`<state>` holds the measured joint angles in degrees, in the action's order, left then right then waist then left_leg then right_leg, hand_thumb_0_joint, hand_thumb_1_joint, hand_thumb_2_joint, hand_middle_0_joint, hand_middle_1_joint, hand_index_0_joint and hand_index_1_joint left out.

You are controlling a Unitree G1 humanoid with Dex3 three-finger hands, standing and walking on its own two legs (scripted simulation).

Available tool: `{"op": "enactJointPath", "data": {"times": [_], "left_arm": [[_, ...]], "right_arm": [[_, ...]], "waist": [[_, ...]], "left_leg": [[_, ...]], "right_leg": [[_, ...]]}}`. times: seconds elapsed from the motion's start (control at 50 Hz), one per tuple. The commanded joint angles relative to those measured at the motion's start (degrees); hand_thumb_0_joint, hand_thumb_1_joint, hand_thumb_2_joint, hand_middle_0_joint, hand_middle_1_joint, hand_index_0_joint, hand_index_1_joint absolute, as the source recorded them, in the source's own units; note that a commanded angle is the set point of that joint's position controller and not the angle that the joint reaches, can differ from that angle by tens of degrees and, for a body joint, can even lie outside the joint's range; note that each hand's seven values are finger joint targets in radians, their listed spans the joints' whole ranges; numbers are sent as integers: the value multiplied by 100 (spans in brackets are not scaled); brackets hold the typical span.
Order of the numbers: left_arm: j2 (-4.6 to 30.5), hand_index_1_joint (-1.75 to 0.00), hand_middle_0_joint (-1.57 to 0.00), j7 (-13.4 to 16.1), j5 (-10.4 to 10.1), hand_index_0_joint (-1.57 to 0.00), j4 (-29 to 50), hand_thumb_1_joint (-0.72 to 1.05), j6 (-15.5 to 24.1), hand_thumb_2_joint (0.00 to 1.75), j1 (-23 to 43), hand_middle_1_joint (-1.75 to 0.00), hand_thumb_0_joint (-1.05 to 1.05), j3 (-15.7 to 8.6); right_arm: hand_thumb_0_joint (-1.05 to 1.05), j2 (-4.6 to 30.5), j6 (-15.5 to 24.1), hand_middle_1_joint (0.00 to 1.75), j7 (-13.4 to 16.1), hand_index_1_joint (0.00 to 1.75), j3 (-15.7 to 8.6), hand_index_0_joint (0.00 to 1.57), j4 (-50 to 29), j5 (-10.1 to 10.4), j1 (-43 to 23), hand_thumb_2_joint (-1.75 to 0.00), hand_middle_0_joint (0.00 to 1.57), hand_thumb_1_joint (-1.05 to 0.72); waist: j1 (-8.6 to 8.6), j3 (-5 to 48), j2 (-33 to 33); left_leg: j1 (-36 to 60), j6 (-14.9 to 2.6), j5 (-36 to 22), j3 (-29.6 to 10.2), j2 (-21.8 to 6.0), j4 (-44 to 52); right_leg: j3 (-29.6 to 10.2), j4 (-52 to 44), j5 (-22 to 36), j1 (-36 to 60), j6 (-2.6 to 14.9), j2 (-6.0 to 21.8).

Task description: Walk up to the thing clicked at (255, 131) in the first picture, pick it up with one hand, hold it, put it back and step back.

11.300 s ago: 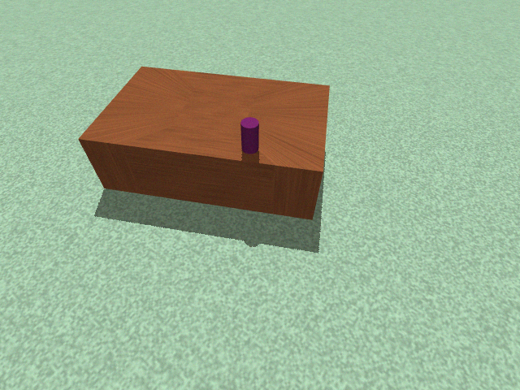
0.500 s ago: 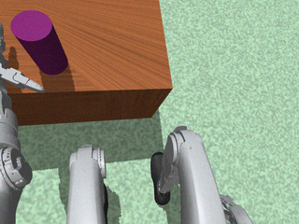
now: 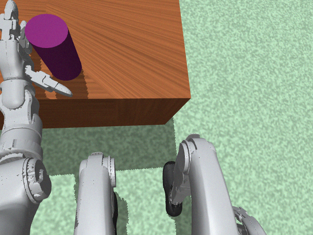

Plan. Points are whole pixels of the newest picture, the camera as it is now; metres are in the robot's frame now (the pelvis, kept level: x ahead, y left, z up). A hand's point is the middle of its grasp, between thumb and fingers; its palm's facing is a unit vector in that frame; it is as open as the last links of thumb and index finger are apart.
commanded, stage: close in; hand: left
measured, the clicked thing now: (58, 51) +0.54 +0.16 -0.02
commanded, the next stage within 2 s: close in 0.08 s
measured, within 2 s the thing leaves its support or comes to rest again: leaves its support in 0.84 s
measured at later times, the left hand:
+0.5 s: hand (52, 51) +0.54 +0.17 -0.01, palm faces +0.07 -1.00 -0.02, open 15.8 cm
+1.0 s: hand (49, 42) +0.55 +0.18 +0.00, palm faces +0.09 -1.00 -0.01, open 11.0 cm
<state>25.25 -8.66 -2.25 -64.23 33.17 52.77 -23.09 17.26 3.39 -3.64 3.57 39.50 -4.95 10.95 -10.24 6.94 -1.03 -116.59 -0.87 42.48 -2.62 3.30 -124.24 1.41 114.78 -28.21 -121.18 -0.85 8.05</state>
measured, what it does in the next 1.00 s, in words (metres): stands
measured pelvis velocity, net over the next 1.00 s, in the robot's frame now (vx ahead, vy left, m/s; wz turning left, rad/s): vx -0.01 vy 0.00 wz -0.01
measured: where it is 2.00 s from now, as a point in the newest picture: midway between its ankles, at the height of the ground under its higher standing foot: (141, 213)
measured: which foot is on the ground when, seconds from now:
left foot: down 0.00-1.00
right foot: down 0.00-1.00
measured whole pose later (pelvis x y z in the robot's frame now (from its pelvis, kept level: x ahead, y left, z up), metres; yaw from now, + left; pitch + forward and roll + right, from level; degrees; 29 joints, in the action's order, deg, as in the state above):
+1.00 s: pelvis -0.01 +0.00 -0.01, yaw -1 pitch +34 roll -5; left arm 30.8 -5.9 0.8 -74.0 34.9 62.9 -24.3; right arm 17.6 0.3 -4.1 5.6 37.9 -6.0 11.8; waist -13.2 5.2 -0.4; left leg -119.3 -0.8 40.8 -3.0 3.1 -126.0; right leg 1.6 115.8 -26.1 -123.6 -0.8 7.6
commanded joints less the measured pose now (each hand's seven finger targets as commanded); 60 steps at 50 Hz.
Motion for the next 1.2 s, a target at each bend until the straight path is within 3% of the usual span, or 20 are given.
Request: {"op": "enactJointPath", "data": {"times": [0.0, 0.02, 0.08, 0.14, 0.16, 0.24, 0.3, 0.36, 0.44, 0.5, 0.52, 0.6, 0.68, 0.72, 0.76, 0.82, 0.86, 0.96, 1.06, 1.18], "left_arm": [[1107, -8, -6, 67, -60, -6, 1316, -61, 479, 5, 2296, -8, 0, -106], [1294, -8, -7, 106, -11, -7, 1246, -61, 476, 4, 2323, -8, 0, -182], [983, -9, -6, 91, 25, -6, 935, -61, 468, 6, 2162, -9, 0, -35], [1315, -8, -6, 92, 29, -7, 908, -61, 476, 5, 2148, -9, 0, -266], [1204, -8, -6, 69, 45, -6, 960, -61, 490, 4, 2351, -8, 0, -119], [1049, -26, -31, 28, 26, -31, 444, -57, 492, 15, 2331, -26, 0, -37], [1539, -31, -36, 86, 76, -37, 970, -57, 627, 18, 2799, -31, 0, -268], [1178, -38, -43, 77, 54, -43, 578, -53, 572, 24, 2647, -38, 0, -82], [1484, -46, -52, 138, 149, -52, 704, -47, 552, 31, 2832, -45, 0, -140], [1339, -51, -58, 174, 129, -58, 546, -39, 525, 36, 2844, -51, 0, -91], [1494, -52, -60, 209, 152, -59, 625, -38, 537, 38, 2942, -52, 0, -159], [1475, -57, -65, 215, 166, -65, 469, -27, 527, 43, 2953, -58, 0, -121], [1586, -69, -77, 271, 201, -77, 288, -20, 515, 54, 2975, -69, 0, -216], [1573, -73, -82, 303, 230, -82, 145, -15, 496, 58, 2964, -73, 0, -216], [1416, -76, -84, 292, 259, -84, 46, -12, 483, 60, 3004, -76, 0, -56], [1621, -83, -92, 352, 324, -91, -48, -5, 458, 67, 2969, -83, 0, -151], [1448, -88, -95, 345, 315, -95, -261, -2, 417, 72, 2873, -88, 0, -120], [1677, -101, -106, 410, 320, -106, -93, 3, 417, 84, 3199, -100, 0, -191], [1757, -124, -119, 538, 452, -117, -234, 14, 403, 110, 3303, -122, 0, -161], [1873, -137, -128, 576, 495, -127, 331, 13, 275, 120, 3364, -134, 0, -170]], "right_arm": [[0, 1201, 4, 30, 55, 30, -438, 20, -174, 28, 1080, -91, 20, -94], [0, 1191, -9, 30, 64, 30, -436, 20, -207, 32, 1055, -91, 20, -95], [0, 1158, -36, 30, 45, 30, -441, 20, -222, 19, 1035, -91, 20, -94], [0, 1186, -55, 30, 63, 30, -412, 20, -296, 24, 1028, -91, 20, -94], [0, 1160, -70, 30, 49, 30, -389, 20, -280, 21, 1049, -91, 20, -95], [0, 1154, -90, 30, 50, 30, -350, 20, -195, 24, 1048, -90, 20, -93], [0, 1201, -83, 30, 51, 30, -375, 20, -273, -17, 1004, -90, 20, -93], [0, 1188, -94, 30, 44, 30, -362, 20, -265, -15, 1047, -90, 20, -93], [0, 1209, -112, 30, 55, 30, -361, 20, -300, -31, 1076, -90, 20, -93], [0, 1196, -121, 30, 54, 30, -333, 20, -292, -31, 1101, -90, 20, -93], [0, 1228, -125, 30, 60, 30, -342, 20, -285, -24, 1107, -90, 20, -93], [0, 1294, -181, 30, 52, 30, -335, 20, -201, -29, 1161, -90, 20, -92], [0, 1277, -196, 30, 51, 30, -297, 20, -275, -40, 1130, -90, 20, -92], [0, 1274, -200, 30, 41, 30, -264, 20, -258, -49, 1158, -90, 20, -92], [0, 1255, -206, 30, 30, 30, -260, 20, -270, -67, 1144, -90, 20, -91], [0, 1268, -223, 30, 28, 30, -253, 20, -249, -77, 1182, -90, 20, -91], [0, 1293, -252, 30, 4, 30, -241, 20, -275, -84, 1211, -90, 20, -91], [0, 1330, -281, 30, 7, 30, -211, 20, -249, -87, 1211, -90, 20, -91], [0, 1312, -345, 30, -17, 30, -176, 20, -277, -121, 1195, -90, 20, -92], [0, 1320, -426, 30, 2, 30, -246, 20, -358, -83, 1298, -91, 20, -92]], "waist": [[-168, 3957, -812], [-152, 3961, -774], [-241, 3826, -622], [-160, 4028, -599], [-224, 4018, -726], [-328, 3474, -606], [-221, 3932, -909], [-341, 3884, -783], [-277, 4084, -943], [-362, 3881, -822], [-328, 3863, -866], [-411, 3700, -978], [-447, 3532, -848], [-469, 3501, -818], [-568, 3407, -806], [-499, 3373, -769], [-577, 3257, -794], [-573, 3239, -941], [-642, 3059, -844], [-474, 3917, -1190]], "left_leg": [[1943, -20, -1210, 91, 24, 1848], [1845, -45, -1116, 144, 42, 1848], [1711, -64, -923, 191, 35, 1840], [1674, -70, -1115, 214, 54, 1793], [1715, -54, -1122, 195, 47, 1818], [1469, -67, -781, 157, 33, 1831], [1759, -49, -773, 166, 21, 1833], [1699, -53, -765, 166, 24, 1809], [1693, -59, -903, 232, 35, 1756], [1532, -71, -822, 213, 30, 1752], [1583, -68, -726, 179, 25, 1783], [1737, -29, -737, 51, -6, 1821], [1439, -75, -418, 76, 5, 1838], [1432, -62, -585, 70, -5, 1790], [1328, -83, -472, 91, -2, 1747], [1202, -95, -367, 130, 4, 1723], [1310, -67, -432, 42, -11, 1767], [1337, -50, -333, -11, -30, 1770], [1063, -83, -46, 7, -21, 1787], [1611, -42, -496, 64, -18, 1876]], "right_leg": [[213, -847, 577, 2852, 284, -279], [188, -903, 500, 2988, 266, -278], [178, -966, 359, 2965, 249, -305], [157, -924, 534, 3176, 249, -294], [160, -886, 539, 3075, 265, -293], [170, -927, 213, 2751, 256, -300], [160, -856, 220, 2814, 258, -303], [182, -875, 249, 2824, 248, -311], [152, -850, 348, 2961, 256, -316], [173, -867, 299, 2932, 241, -314], [177, -865, 215, 2810, 247, -311], [235, -792, 236, 2530, 258, -298], [234, -872, -24, 2613, 227, -311], [243, -828, 122, 2578, 230, -303], [243, -858, 32, 2552, 220, -323], [220, -865, -67, 2587, 215, -325], [267, -835, 3, 2447, 216, -318], [275, -776, -60, 2289, 223, -310], [284, -867, -305, 2352, 195, -321], [244, -843, 82, 2716, 233, -316]]}}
